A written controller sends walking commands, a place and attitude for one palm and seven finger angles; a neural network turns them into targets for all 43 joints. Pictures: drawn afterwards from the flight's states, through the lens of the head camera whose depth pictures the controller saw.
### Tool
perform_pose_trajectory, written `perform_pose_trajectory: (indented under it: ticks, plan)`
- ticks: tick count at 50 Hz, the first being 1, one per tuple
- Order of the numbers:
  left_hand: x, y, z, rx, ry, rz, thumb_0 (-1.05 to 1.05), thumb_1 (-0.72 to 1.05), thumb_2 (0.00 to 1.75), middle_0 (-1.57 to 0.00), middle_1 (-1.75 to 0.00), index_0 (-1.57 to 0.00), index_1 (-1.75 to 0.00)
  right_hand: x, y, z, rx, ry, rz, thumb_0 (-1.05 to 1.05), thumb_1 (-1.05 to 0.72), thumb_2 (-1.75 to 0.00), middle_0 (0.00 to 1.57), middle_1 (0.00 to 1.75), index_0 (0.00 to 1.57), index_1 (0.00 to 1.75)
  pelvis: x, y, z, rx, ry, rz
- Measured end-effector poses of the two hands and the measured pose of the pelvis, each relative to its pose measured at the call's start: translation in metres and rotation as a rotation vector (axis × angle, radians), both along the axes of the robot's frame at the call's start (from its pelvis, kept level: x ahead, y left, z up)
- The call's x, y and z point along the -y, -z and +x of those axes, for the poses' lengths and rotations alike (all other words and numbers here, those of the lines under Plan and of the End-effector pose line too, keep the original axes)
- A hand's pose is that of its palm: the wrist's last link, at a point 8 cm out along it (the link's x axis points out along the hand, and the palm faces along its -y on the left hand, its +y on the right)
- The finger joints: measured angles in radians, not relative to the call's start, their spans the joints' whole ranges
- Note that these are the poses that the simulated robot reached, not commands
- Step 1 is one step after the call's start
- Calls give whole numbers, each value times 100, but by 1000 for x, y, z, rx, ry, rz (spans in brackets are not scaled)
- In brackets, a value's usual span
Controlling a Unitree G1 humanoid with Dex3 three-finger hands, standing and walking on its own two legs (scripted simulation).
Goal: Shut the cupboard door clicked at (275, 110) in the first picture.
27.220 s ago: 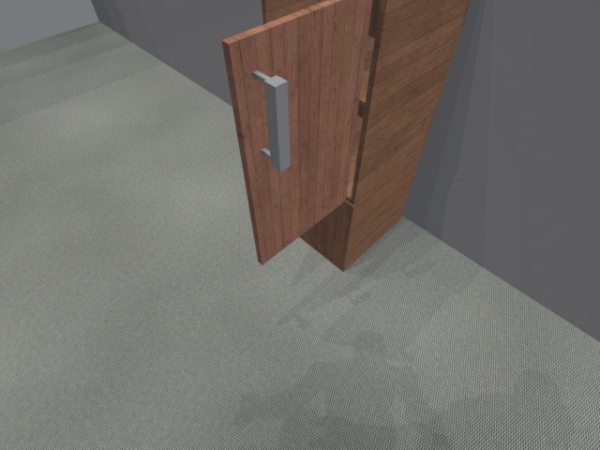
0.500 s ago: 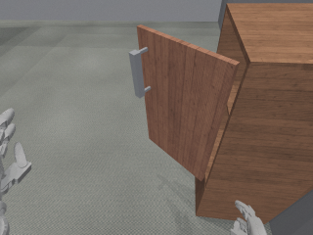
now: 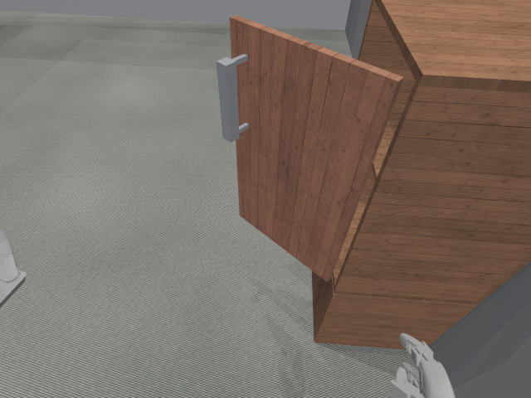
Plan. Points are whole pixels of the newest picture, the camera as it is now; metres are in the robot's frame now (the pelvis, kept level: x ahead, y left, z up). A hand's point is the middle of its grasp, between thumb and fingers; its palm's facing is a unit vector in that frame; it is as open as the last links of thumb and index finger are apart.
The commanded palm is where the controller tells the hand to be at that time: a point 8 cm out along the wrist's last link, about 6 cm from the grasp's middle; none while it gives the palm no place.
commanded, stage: step back with the hand held close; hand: left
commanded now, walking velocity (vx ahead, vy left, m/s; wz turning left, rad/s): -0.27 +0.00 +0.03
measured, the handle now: (236, 99) +0.66 +0.11 +0.12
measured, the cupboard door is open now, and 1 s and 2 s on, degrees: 52 52 52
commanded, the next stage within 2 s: stop stepping back and stand still in 0.94 s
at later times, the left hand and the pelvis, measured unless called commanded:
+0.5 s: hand (16, 317) +0.15 +0.25 +0.17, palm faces +0.47 -0.76 -0.45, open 7.4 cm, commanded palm +0.08 +0.29 +0.19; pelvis -0.05 -0.01 -0.01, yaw +1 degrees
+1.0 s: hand (45, 387) +0.10 +0.20 +0.17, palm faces +0.25 -0.84 -0.49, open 7.4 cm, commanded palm +0.01 +0.26 +0.19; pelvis -0.15 -0.03 +0.00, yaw -4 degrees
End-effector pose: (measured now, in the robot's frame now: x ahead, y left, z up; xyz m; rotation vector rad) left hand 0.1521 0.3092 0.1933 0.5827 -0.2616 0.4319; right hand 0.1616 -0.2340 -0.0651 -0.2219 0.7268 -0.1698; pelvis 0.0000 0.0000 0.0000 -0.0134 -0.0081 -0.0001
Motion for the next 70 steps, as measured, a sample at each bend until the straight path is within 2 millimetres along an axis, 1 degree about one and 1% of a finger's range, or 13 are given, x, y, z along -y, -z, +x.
perform_pose_trajectory:
  ticks: [6,18,31,40,43,47,52,54,57,60,63,67,70]
  plan:
    - [8,19,-18,-9,-14,-71,2,89,90,-20,-30,-21,-31,1,10,-22,-37,-26,-9,1,-90,-90,20,30,21,30,2,3,-20,-3,-13,-3]
    - [12,-7,-36,119,46,86,2,88,90,-21,-30,-21,-31,14,12,-52,-18,-7,-40,1,-90,-90,20,30,21,30,8,12,-40,8,-21,-7]
    - [21,12,-49,69,112,20,1,88,90,-21,-30,-21,-31,17,10,-77,-75,0,-65,1,-90,-90,20,30,21,30,4,11,-66,-23,-33,-3]
    - [-5,-20,-80,119,23,73,2,88,90,-21,-30,-21,-31,-3,-3,-86,-64,-22,-40,1,-90,-90,20,30,21,30,6,-8,-68,-100,-26,-74]
    - [4,-12,-79,96,30,9,1,89,90,-20,-30,-21,-31,-7,-3,-84,-35,-58,-17,1,-90,-90,20,30,21,30,10,-11,-84,-120,23,-58]
    - [38,5,-73,33,143,-20,2,89,90,-20,-30,-20,-30,-2,4,-91,21,-81,16,1,-90,-90,20,30,21,30,19,-5,-124,-98,66,-38]
    - [79,-10,-102,-8,340,70,2,89,90,-21,-30,-21,-31,16,0,-133,36,1,45,1,-90,-90,20,30,21,30,30,-4,-161,-49,73,-67]
    - [80,-23,-122,6,373,135,2,88,90,-21,-30,-22,-31,26,-9,-156,17,52,31,1,-90,-90,20,30,21,30,33,-7,-163,-57,86,-35]
    - [62,-32,-144,17,320,177,1,88,90,-22,-30,-22,-31,41,-18,-185,4,100,-32,1,-90,-90,20,30,21,30,29,-8,-166,-64,104,-12]
    - [35,-23,-156,18,201,108,1,88,90,-22,-30,-22,-31,52,-17,-211,8,138,-69,1,-90,-90,20,30,21,30,21,-8,-182,-39,91,-5]
    - [17,0,-170,-28,90,-19,1,88,90,-21,-30,-22,-31,55,-17,-239,15,149,-73,1,-90,-90,20,30,20,30,17,-9,-204,-3,98,4]
    - [27,26,-199,-79,60,-138,2,89,90,-20,-30,-21,-31,49,-14,-276,7,138,-64,1,-90,-90,20,30,20,30,18,-11,-231,33,69,-6]
    - [44,26,-227,-63,105,-160,2,89,90,-20,-30,-21,-31,42,-15,-300,-15,111,-57,1,-90,-90,20,30,20,30,22,-13,-249,39,36,-16]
